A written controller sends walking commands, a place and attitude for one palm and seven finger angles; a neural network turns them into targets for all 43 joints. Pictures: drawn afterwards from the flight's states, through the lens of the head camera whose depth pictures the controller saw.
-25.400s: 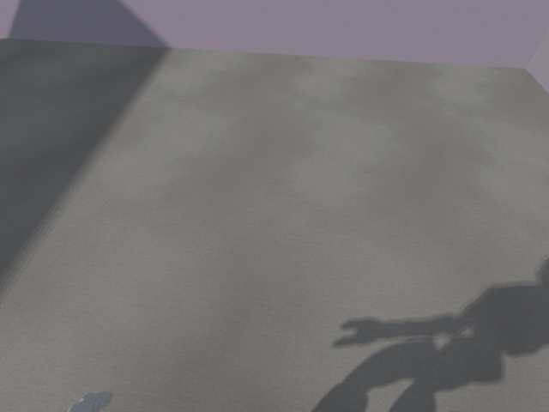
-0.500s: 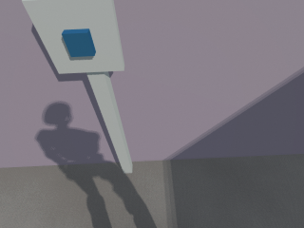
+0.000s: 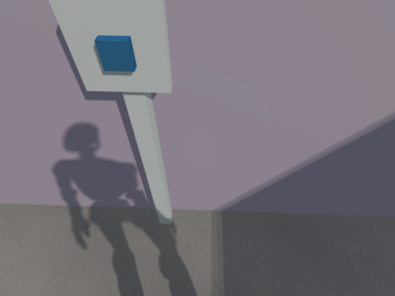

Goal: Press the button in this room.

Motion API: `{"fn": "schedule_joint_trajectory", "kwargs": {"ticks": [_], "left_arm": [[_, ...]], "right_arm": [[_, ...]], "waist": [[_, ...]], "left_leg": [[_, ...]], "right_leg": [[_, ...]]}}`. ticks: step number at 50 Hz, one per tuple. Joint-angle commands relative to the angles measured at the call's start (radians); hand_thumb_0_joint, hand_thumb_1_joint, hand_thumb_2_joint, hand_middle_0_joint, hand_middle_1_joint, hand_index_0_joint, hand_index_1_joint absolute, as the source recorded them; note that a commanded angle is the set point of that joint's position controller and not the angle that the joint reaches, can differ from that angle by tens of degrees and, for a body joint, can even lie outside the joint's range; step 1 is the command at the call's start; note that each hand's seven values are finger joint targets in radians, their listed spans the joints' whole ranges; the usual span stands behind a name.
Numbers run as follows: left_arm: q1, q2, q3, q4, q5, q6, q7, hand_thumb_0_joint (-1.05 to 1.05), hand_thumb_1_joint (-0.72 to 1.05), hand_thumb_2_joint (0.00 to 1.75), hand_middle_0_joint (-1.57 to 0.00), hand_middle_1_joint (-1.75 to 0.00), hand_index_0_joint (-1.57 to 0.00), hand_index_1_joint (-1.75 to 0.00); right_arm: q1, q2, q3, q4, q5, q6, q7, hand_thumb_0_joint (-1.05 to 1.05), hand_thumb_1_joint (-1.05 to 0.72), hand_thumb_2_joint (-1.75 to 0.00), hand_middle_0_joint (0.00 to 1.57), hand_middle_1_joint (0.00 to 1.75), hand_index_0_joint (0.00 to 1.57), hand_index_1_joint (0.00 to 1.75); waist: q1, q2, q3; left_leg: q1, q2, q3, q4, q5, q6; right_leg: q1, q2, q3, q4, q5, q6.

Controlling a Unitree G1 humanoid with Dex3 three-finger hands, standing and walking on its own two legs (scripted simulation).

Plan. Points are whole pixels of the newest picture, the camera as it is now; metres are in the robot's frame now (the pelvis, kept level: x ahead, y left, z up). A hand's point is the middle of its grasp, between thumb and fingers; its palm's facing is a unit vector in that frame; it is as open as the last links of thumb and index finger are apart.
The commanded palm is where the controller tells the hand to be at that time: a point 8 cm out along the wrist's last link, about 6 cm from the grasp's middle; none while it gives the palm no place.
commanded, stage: look again from close up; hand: left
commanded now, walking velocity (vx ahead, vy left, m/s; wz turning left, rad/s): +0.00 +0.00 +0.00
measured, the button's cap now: (117, 53) +0.54 +0.22 +0.22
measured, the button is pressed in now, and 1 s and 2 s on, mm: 0 0 0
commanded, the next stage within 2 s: shuffle to correct the standing spot in 0.54 s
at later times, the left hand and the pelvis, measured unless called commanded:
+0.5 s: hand out of the picture +0.06 +0.29 -0.16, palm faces +0.03 -0.95 -0.32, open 7.4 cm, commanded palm none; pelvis -0.03 +0.05 +0.00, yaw +0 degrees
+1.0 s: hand out of the picture -0.04 +0.20 -0.18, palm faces +0.03 -0.98 -0.18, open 7.4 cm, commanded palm none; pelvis +0.00 +0.03 -0.01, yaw +1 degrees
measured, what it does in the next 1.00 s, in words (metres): stands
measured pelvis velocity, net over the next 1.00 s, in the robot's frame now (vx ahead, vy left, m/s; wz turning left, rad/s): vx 0.00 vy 0.03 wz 0.01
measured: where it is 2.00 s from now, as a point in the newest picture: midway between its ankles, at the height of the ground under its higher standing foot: outside the picture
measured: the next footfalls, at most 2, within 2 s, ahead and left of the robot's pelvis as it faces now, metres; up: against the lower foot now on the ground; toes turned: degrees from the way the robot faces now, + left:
right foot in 1.32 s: +0.13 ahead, -0.11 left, +0.00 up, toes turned -7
left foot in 1.60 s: +0.09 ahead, +0.12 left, +0.00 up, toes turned +6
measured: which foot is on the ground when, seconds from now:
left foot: down 0.00-1.00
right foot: down 0.00-1.00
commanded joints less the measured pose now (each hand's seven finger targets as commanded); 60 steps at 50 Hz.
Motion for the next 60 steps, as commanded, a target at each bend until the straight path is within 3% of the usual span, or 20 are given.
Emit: {"fn": "schedule_joint_trajectory", "kwargs": {"ticks": [1, 2, 3, 6, 8, 12, 20, 32, 35, 40, 46, 48, 49, 52, 54, 55, 56, 57, 58, 60], "left_arm": [[0.024, 0.212, 0.053, -0.134, 0.016, -0.036, 0.006, 0.0, 0.9, 0.9, -0.2, -0.3, -0.2, -0.3], [0.018, 0.22, 0.063, -0.134, 0.021, -0.038, 0.006, 0.0, 0.9, 0.9, -0.2, -0.3, -0.2, -0.3], [0.04, 0.201, 0.053, -0.137, 0.015, -0.038, 0.005, 0.0, 0.9, 0.9, -0.2, -0.3, -0.2, -0.3], [0.027, 0.198, 0.055, -0.155, 0.021, -0.03, 0.003, 0.0, 0.9, 0.9, -0.2, -0.3, -0.2, -0.3], [0.003, 0.205, 0.055, -0.168, 0.019, -0.03, 0.003, 0.0, 0.9, 0.9, -0.2, -0.3, -0.2, -0.3], [-0.027, 0.226, 0.055, -0.185, 0.015, -0.026, -0.001, 0.0, 0.9, 0.9, -0.2, -0.3, -0.2, -0.3], [-0.109, 0.285, 0.054, -0.194, 0.016, -0.016, -0.014, 0.0, 0.9, 0.9, -0.2, -0.3, -0.2, -0.3], [-0.159, 0.331, 0.045, -0.185, 0.018, -0.012, -0.026, 0.0, 0.9, 0.9, -0.2, -0.3, -0.2, -0.3], [-0.078, 0.21, 0.014, -0.143, 0.019, 0.008, -0.021, 0.0, 0.9, 0.9, -0.2, -0.3, -0.2, -0.3], [-0.015, 0.206, 0.016, -0.13, 0.027, 0.014, -0.031, 0.0, 0.9, 0.9, -0.2, -0.3, -0.2, -0.3], [0.092, 0.194, 0.028, -0.104, 0.021, -0.005, -0.028, 0.0, 0.9, 0.9, -0.2, -0.3, -0.2, -0.3], [0.149, 0.209, 0.041, -0.082, 0.019, -0.009, -0.021, 0.0, 0.9, 0.9, -0.2, -0.3, -0.2, -0.3], [0.185, 0.209, 0.048, -0.072, 0.018, -0.013, -0.016, 0.0, 0.9, 0.9, -0.2, -0.3, -0.2, -0.3], [0.205, 0.175, 0.053, -0.058, 0.024, -0.022, -0.01, 0.0, 0.9, 0.9, -0.2, -0.3, -0.2, -0.3], [0.145, 0.146, 0.049, -0.065, 0.02, -0.017, -0.011, 0.0, 0.9, 0.9, -0.2, -0.3, -0.2, -0.3], [0.123, 0.101, 0.041, -0.074, 0.015, -0.016, -0.016, 0.0, 0.9, 0.9, -0.2, -0.3, -0.2, -0.3], [0.107, 0.042, 0.029, -0.097, 0.013, -0.018, -0.018, 0.0, 0.9, 0.9, -0.2, -0.3, -0.2, -0.3], [0.056, 0.052, 0.024, -0.12, 0.024, -0.019, -0.01, 0.0, 0.9, 0.9, -0.2, -0.3, -0.2, -0.3], [0.048, 0.049, 0.031, -0.113, 0.025, -0.008, -0.004, 0.0, 0.9, 0.9, -0.2, -0.3, -0.2, -0.3], [0.066, 0.015, 0.032, -0.101, 0.017, -0.001, -0.009, 0.0, 0.9, 0.9, -0.2, -0.3, -0.2, -0.3]], "right_arm": [[0.043, -0.168, -0.037, -0.17, -0.015, -0.024, -0.001, 0.0, -0.9, -0.9, 0.2, 0.3, 0.2, 0.3], [0.046, -0.157, -0.044, -0.152, -0.015, -0.032, -0.01, 0.0, -0.9, -0.9, 0.2, 0.3, 0.2, 0.3], [0.056, -0.144, -0.037, -0.155, -0.01, -0.033, -0.011, 0.0, -0.9, -0.9, 0.2, 0.3, 0.2, 0.3], [0.044, -0.153, -0.039, -0.175, -0.008, -0.027, -0.003, 0.0, -0.9, -0.9, 0.2, 0.3, 0.2, 0.3], [0.034, -0.176, -0.043, -0.179, -0.006, -0.03, -0.001, 0.0, -0.9, -0.9, 0.2, 0.3, 0.2, 0.3], [0.007, -0.226, -0.047, -0.177, -0.007, -0.04, 0.002, 0.0, -0.9, -0.9, 0.2, 0.3, 0.2, 0.3], [-0.073, -0.296, -0.044, -0.195, -0.01, -0.045, 0.017, 0.0, -0.9, -0.9, 0.2, 0.3, 0.2, 0.3], [-0.115, -0.354, -0.038, -0.181, -0.009, -0.043, 0.033, 0.0, -0.9, -0.9, 0.2, 0.3, 0.2, 0.3], [-0.045, -0.237, -0.006, -0.143, -0.015, -0.017, 0.038, 0.0, -0.9, -0.9, 0.2, 0.3, 0.2, 0.3], [-0.022, -0.265, -0.018, -0.132, -0.017, 0.0, 0.035, 0.0, -0.9, -0.9, 0.2, 0.3, 0.2, 0.3], [0.025, -0.187, -0.012, -0.113, -0.008, -0.015, 0.027, 0.0, -0.9, -0.9, 0.2, 0.3, 0.2, 0.3], [0.029, -0.139, -0.006, -0.112, -0.006, -0.019, 0.025, 0.0, -0.9, -0.9, 0.2, 0.3, 0.2, 0.3], [0.018, -0.121, -0.007, -0.118, -0.006, -0.022, 0.024, 0.0, -0.9, -0.9, 0.2, 0.3, 0.2, 0.3], [0.01, -0.089, -0.011, -0.117, -0.002, -0.033, 0.025, 0.0, -0.9, -0.9, 0.2, 0.3, 0.2, 0.3], [0.129, -0.073, -0.013, -0.069, 0.0, -0.044, 0.022, 0.0, -0.9, -0.9, 0.2, 0.3, 0.2, 0.3], [0.239, -0.121, -0.027, -0.02, -0.005, -0.051, 0.014, 0.0, -0.9, -0.9, 0.2, 0.3, 0.2, 0.3], [0.358, -0.198, -0.048, 0.018, -0.014, -0.055, -0.002, 0.0, -0.9, -0.9, 0.2, 0.3, 0.2, 0.3], [0.378, -0.189, -0.04, 0.036, -0.013, -0.048, -0.013, 0.0, -0.9, -0.9, 0.2, 0.3, 0.2, 0.3], [0.332, -0.156, -0.026, 0.032, -0.012, -0.045, -0.021, 0.0, -0.9, -0.9, 0.2, 0.3, 0.2, 0.3], [0.197, -0.115, -0.017, -0.013, -0.008, -0.042, -0.026, 0.0, -0.9, -0.9, 0.2, 0.3, 0.2, 0.3]], "waist": [[-0.031, 0.016, -0.08], [-0.032, 0.042, -0.144], [-0.02, 0.0, -0.173], [-0.019, -0.146, -0.096], [-0.024, -0.105, -0.044], [-0.015, 0.044, -0.04], [-0.004, 0.041, -0.009], [-0.005, 0.006, -0.036], [-0.014, 0.0, -0.048], [-0.009, 0.033, 0.046], [-0.001, -0.064, 0.058], [0.008, -0.187, 0.057], [0.017, -0.202, 0.046], [0.008, -0.126, 0.049], [-0.056, -0.067, 0.019], [-0.096, 0.084, -0.013], [-0.121, 0.278, -0.038], [-0.119, 0.244, -0.002], [-0.093, 0.244, 0.043], [-0.044, 0.153, 0.108]], "left_leg": [[-0.056, 0.002, -0.043, 0.085, 0.109, 0.078], [-0.068, -0.013, -0.036, 0.099, 0.135, 0.082], [-0.075, -0.014, -0.038, 0.114, 0.122, 0.084], [-0.119, -0.025, -0.033, 0.122, 0.063, 0.087], [-0.101, -0.008, -0.044, 0.091, 0.121, 0.093], [-0.067, 0.033, -0.08, 0.058, 0.269, 0.107], [-0.135, 0.045, -0.132, -0.058, 0.081, 0.115], [-0.121, 0.048, -0.154, -0.14, -0.048, 0.107], [-0.113, 0.051, -0.147, -0.152, -0.224, 0.092], [-0.166, 0.084, -0.182, -0.175, -0.398, 0.12], [-0.196, 0.013, -0.052, 0.046, -0.182, 0.104], [-0.283, -0.043, 0.043, 0.207, -0.168, 0.084], [-0.309, -0.047, 0.06, 0.276, -0.186, 0.081], [-0.327, -0.027, 0.058, 0.319, -0.232, 0.086], [-0.098, -0.019, 0.056, 0.122, -0.076, 0.095], [0.085, 0.07, -0.078, 0.042, 0.1, 0.135], [0.238, 0.269, -0.321, -0.038, 0.374, 0.22], [0.241, 0.336, -0.334, -0.05, 0.65, 0.272], [0.175, 0.328, -0.259, -0.021, 0.819, 0.279], [0.029, 0.268, -0.129, -0.017, 0.829, 0.25]], "right_leg": [[-0.036, -0.182, 0.173, 0.026, 0.452, -0.001], [0.03, -0.18, 0.168, 0.045, 0.55, -0.022], [0.051, -0.184, 0.155, 0.035, 0.503, -0.032], [-0.006, -0.181, 0.152, 0.007, 0.381, -0.034], [-0.059, -0.162, 0.135, 0.016, 0.336, -0.028], [-0.086, -0.124, 0.087, 0.055, 0.249, -0.005], [-0.064, -0.118, 0.092, 0.013, 0.083, 0.013], [-0.055, -0.133, 0.098, -0.023, 0.055, 0.024], [-0.07, -0.116, 0.073, -0.006, -0.075, 0.04], [-0.14, -0.08, 0.043, 0.046, -0.162, 0.032], [-0.092, -0.137, 0.156, -0.026, -0.109, -0.015], [-0.022, -0.206, 0.243, -0.082, -0.075, -0.06], [-0.001, -0.251, 0.295, -0.106, -0.033, -0.091], [0.023, -0.272, 0.279, -0.07, 0.147, -0.144], [-0.102, -0.197, 0.151, 0.065, 0.174, -0.09], [-0.238, -0.102, 0.057, 0.256, 0.173, -0.035], [-0.439, -0.026, -0.035, 0.481, -0.055, 0.025], [-0.507, -0.04, 0.026, 0.608, -0.3, 0.022], [-0.498, -0.083, 0.075, 0.639, -0.298, 0.024], [-0.396, -0.116, 0.07, 0.508, -0.241, 0.033]]}}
